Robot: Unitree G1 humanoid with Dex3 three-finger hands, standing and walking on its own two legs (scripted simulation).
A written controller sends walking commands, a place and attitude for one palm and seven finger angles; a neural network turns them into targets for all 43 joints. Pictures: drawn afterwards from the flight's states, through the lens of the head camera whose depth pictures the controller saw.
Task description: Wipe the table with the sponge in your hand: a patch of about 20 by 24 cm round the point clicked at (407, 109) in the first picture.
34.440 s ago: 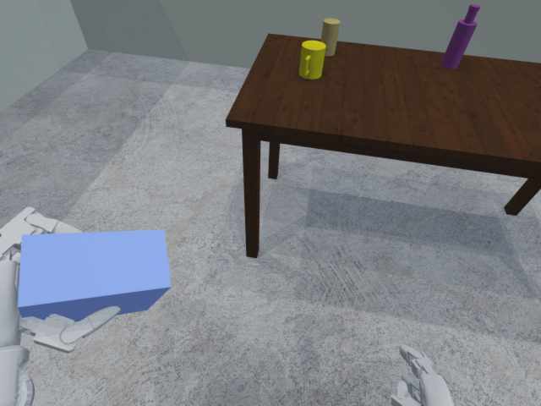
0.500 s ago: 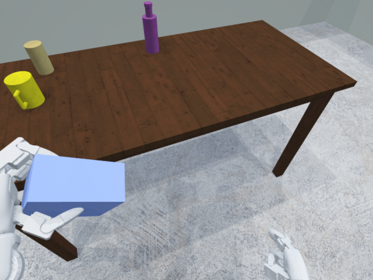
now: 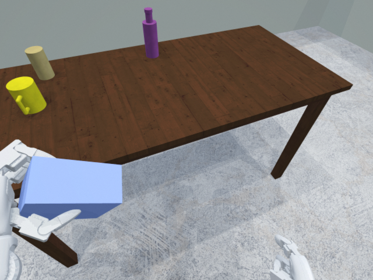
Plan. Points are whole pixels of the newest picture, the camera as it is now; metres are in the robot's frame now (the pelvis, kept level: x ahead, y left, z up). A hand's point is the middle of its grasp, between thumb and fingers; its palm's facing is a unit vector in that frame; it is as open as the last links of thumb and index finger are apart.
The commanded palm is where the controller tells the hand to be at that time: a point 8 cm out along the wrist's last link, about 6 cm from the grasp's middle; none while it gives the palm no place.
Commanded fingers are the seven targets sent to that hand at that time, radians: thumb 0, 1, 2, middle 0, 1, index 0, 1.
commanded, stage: take the last steps up to it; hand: left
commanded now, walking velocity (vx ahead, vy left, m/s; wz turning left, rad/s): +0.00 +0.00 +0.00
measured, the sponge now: (84, 192) +0.23 +0.20 +0.12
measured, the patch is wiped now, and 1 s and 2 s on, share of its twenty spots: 1.00 1.00 1.00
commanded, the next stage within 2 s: come to a stop and stand still in 0.94 s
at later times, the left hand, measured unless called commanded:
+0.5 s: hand (68, 167) +0.26 +0.23 +0.15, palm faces +0.45 -0.83 -0.32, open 10.6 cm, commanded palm +0.21 +0.26 +0.17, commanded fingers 0.00 0.10 1.30 -1.20 -1.60 -1.20 -1.60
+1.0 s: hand (142, 111) +0.41 +0.13 +0.16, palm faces +0.40 -0.82 -0.40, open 10.6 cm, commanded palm +0.34 +0.17 +0.17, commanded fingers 0.00 0.10 1.30 -1.20 -1.60 -1.20 -1.60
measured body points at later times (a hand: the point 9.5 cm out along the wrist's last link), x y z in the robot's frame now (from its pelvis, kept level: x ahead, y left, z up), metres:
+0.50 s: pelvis +0.05 -0.02 -0.03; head +0.06 -0.01 +0.42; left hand +0.23 +0.27 +0.17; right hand +0.20 -0.26 -0.12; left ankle +0.02 +0.09 -0.74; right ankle -0.01 -0.11 -0.74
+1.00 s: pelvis +0.19 -0.11 -0.03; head +0.23 -0.10 +0.42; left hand +0.38 +0.17 +0.18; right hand +0.38 -0.34 -0.11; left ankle +0.21 +0.02 -0.70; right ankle +0.29 -0.19 -0.74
